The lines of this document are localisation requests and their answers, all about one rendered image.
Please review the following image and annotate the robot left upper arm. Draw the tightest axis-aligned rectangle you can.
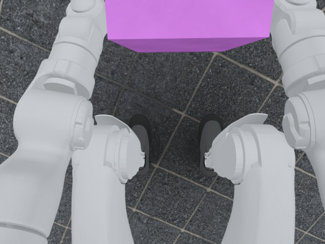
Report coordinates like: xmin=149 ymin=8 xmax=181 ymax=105
xmin=0 ymin=87 xmax=94 ymax=244

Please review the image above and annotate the carton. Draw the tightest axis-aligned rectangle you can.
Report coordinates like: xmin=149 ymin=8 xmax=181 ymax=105
xmin=105 ymin=0 xmax=274 ymax=53

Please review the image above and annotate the left robot thigh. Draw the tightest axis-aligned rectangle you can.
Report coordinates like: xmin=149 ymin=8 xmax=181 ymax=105
xmin=72 ymin=125 xmax=137 ymax=244

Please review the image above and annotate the robot right upper arm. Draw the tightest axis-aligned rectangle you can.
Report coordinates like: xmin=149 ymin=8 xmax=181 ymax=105
xmin=282 ymin=89 xmax=325 ymax=211

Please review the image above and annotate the robot right forearm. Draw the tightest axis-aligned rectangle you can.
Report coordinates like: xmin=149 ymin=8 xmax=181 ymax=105
xmin=270 ymin=0 xmax=325 ymax=98

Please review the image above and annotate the robot left forearm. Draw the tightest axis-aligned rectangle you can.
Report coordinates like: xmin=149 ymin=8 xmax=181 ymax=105
xmin=13 ymin=0 xmax=107 ymax=139

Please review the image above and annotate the right robot foot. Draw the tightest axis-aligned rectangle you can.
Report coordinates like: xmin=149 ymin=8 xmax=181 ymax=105
xmin=198 ymin=113 xmax=223 ymax=177

